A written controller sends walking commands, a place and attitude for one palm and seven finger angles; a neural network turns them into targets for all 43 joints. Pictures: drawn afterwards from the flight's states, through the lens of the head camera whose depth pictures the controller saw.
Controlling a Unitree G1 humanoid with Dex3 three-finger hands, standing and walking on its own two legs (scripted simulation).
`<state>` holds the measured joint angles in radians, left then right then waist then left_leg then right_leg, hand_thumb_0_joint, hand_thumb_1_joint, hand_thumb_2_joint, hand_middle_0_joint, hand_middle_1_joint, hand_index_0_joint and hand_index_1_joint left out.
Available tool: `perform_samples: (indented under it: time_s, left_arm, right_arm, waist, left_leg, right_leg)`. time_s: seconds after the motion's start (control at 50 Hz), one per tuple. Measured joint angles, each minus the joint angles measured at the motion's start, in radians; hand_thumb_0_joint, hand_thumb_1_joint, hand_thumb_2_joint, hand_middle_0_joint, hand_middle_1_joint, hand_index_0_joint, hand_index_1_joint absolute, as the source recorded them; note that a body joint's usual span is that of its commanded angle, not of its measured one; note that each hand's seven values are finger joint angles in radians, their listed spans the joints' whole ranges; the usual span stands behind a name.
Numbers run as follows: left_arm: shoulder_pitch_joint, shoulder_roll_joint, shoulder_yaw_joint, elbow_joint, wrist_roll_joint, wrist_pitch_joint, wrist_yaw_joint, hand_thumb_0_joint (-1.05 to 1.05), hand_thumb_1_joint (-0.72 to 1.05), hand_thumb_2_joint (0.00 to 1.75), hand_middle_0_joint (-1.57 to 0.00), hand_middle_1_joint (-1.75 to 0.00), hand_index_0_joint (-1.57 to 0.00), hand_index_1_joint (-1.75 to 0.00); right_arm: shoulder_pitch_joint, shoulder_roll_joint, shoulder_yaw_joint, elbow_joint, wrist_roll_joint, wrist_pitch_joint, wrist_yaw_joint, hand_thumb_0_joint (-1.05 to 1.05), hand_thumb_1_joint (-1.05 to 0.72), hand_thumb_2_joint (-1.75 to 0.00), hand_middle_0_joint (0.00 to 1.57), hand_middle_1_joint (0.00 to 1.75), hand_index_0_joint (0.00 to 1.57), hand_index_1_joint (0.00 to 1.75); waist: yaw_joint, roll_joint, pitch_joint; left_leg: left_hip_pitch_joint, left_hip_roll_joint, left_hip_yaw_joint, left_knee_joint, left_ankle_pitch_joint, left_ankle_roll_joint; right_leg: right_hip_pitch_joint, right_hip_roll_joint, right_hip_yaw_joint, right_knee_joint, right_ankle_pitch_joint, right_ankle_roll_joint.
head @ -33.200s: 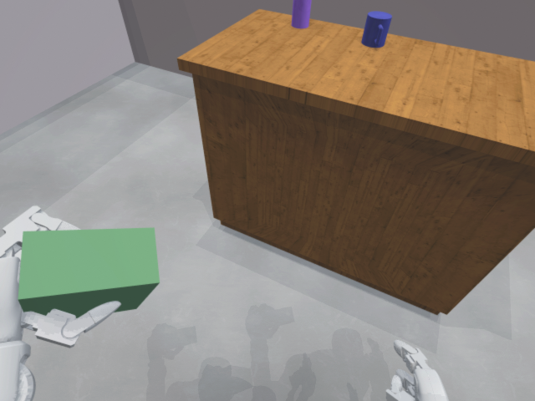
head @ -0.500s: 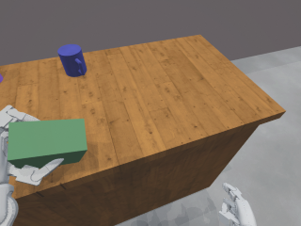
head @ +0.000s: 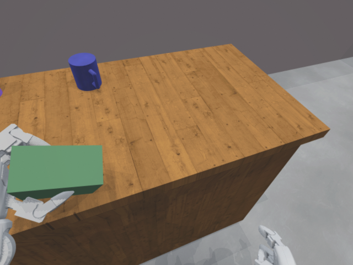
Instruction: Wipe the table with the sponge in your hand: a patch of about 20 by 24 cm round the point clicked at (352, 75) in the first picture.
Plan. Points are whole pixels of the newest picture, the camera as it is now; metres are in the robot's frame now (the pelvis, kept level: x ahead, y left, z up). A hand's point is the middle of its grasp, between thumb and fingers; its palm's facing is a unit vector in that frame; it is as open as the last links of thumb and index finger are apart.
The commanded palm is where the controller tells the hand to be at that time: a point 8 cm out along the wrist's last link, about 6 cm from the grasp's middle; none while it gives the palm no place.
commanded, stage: come to a stop and stand still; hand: left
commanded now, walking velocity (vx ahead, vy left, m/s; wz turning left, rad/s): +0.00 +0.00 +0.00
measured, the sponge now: (72, 173) +0.23 +0.21 +0.15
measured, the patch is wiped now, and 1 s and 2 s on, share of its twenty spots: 0.05 0.05 0.05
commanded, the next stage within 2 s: look again from close up in 0.20 s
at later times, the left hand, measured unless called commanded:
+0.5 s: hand (40, 166) +0.22 +0.25 +0.17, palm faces +0.41 -0.85 -0.32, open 10.1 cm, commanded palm +0.17 +0.29 +0.18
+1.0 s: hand (47, 163) +0.22 +0.23 +0.19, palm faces +0.39 -0.74 -0.55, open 10.1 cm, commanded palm +0.17 +0.28 +0.20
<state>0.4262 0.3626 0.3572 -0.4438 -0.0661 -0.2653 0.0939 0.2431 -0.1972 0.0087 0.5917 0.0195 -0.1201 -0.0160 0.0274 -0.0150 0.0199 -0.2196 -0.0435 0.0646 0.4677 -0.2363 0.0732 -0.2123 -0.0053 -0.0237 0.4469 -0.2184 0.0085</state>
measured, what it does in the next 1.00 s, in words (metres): stands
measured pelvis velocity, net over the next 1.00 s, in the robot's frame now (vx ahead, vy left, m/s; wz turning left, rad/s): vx -0.01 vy -0.02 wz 0.02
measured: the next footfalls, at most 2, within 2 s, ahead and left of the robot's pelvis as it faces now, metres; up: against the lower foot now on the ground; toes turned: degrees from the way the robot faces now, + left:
none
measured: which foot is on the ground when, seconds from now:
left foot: down 0.00-1.00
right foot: down 0.00-1.00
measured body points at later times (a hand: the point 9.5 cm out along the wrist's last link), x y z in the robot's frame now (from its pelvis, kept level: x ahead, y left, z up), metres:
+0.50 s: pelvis +0.01 +0.00 +0.00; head +0.03 +0.02 +0.45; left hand +0.20 +0.30 +0.19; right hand +0.20 -0.21 -0.06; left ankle +0.01 +0.07 -0.74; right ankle +0.01 -0.13 -0.74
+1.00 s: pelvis -0.01 -0.02 -0.01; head +0.00 -0.04 +0.44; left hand +0.19 +0.27 +0.22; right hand +0.22 -0.23 -0.08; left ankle +0.01 +0.07 -0.74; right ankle +0.01 -0.12 -0.74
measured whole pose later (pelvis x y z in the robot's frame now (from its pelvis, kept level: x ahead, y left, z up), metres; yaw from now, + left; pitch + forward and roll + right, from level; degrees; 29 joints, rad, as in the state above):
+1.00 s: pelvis -0.01 -0.02 -0.01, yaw +1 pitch -1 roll +1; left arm 0.28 0.47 0.36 -0.50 0.01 0.12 0.03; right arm 0.12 -0.25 0.05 0.56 0.00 -0.04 -0.01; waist 0.06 0.04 0.00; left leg -0.28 -0.05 0.05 0.56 -0.27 0.04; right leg -0.29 0.01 -0.02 0.60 -0.30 -0.03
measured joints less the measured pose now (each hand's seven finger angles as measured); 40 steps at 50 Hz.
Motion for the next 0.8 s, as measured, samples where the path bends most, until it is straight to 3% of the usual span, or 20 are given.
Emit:
perform_samples:
  time_s: [0.18,0.7,0.72,0.74,0.8]
  left_arm:
    - [-0.08,-0.046,-0.004,0.061,0.019,0.018,0.008,-0.02,-0.5,1.04,-0.74,-1.32,-0.73,-1.35]
    - [-0.033,-0.024,-0.006,-0.017,0.003,0.052,0.015,-0.01,-0.49,1.04,-0.74,-1.33,-0.72,-1.36]
    - [-0.066,0.014,-0.016,-0.018,0.008,0.059,0.011,-0.01,-0.49,1.04,-0.74,-1.33,-0.72,-1.36]
    - [-0.137,0.07,-0.016,0.002,0.03,0.067,-0.009,-0.01,-0.5,1.04,-0.74,-1.33,-0.72,-1.36]
    - [-0.318,0.148,0.02,0.085,0.047,0.151,-0.043,-0.01,-0.5,1.04,-0.74,-1.32,-0.73,-1.35]
  right_arm:
    - [-0.019,-0.005,0.011,0.001,-0.004,-0.014,-0.005,0.01,-0.9,-0.9,0.2,0.3,0.21,0.3]
    - [-0.054,0.001,0.01,-0.018,-0.003,0.019,-0.008,0.01,-0.9,-0.9,0.2,0.3,0.21,0.3]
    - [-0.031,-0.011,0.03,-0.054,0.017,0.034,-0.033,0.01,-0.9,-0.9,0.2,0.3,0.21,0.3]
    - [-0.01,-0.012,0.033,-0.069,0.002,0.032,-0.043,0.01,-0.9,-0.9,0.2,0.3,0.2,0.3]
    - [-0.031,-0.015,0.035,-0.025,-0.034,0.035,-0.003,0.01,-0.9,-0.9,0.2,0.3,0.2,0.3]
  waist:
    - [0.013,0.001,0.005]
    - [0.008,-0.002,0.029]
    - [0.012,0.0,0.031]
    - [0.026,-0.008,0.036]
    - [0.043,-0.027,0.032]
  left_leg:
    - [0.007,0.006,-0.005,-0.01,0.006,0.0]
    - [0.019,-0.001,-0.018,-0.039,0.011,-0.001]
    - [0.007,-0.002,-0.028,-0.024,0.008,0.0]
    - [-0.004,-0.009,-0.037,-0.008,0.005,-0.003]
    - [-0.028,-0.026,-0.045,0.018,0.003,-0.014]
  right_leg:
    - [0.021,0.007,-0.005,-0.039,0.021,-0.001]
    - [0.039,0.001,-0.016,-0.07,0.022,0.002]
    - [0.03,0.008,-0.014,-0.052,0.006,0.011]
    - [0.016,0.008,-0.013,-0.018,0.002,-0.008]
    - [-0.027,-0.009,-0.018,0.061,-0.046,-0.028]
